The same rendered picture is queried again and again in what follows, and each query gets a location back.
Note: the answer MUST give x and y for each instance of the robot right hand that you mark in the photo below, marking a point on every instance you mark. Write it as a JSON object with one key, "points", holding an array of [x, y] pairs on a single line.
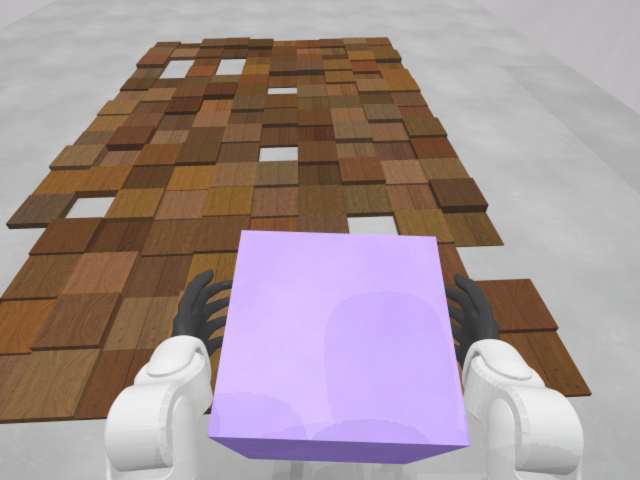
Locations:
{"points": [[476, 320]]}

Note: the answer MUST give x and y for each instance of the carton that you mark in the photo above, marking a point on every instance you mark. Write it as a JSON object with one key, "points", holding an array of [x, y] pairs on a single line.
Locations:
{"points": [[338, 348]]}

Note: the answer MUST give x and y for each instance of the robot left forearm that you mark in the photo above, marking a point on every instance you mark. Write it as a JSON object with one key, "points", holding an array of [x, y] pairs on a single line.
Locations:
{"points": [[150, 428]]}

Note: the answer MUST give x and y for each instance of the robot left hand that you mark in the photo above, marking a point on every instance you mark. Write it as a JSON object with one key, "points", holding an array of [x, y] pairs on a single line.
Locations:
{"points": [[193, 314]]}

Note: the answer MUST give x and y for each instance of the robot right forearm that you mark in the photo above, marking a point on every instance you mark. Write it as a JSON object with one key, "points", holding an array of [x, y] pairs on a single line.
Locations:
{"points": [[533, 432]]}

